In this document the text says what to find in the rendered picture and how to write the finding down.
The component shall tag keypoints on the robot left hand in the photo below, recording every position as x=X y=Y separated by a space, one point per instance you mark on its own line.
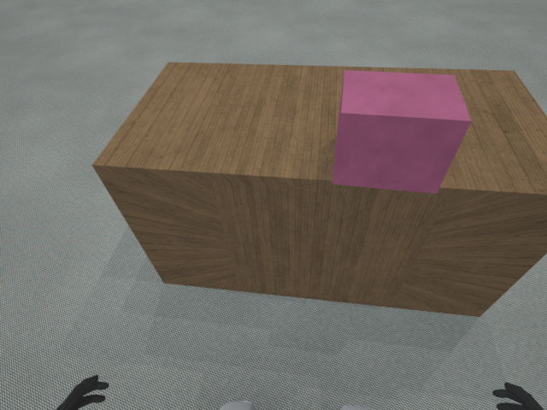
x=76 y=400

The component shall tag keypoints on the carton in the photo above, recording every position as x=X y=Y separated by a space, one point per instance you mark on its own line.
x=398 y=131

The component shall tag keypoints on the pedestal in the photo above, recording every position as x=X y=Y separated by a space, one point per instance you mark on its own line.
x=224 y=171

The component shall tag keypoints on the robot right hand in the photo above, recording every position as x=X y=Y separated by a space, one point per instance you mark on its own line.
x=516 y=393

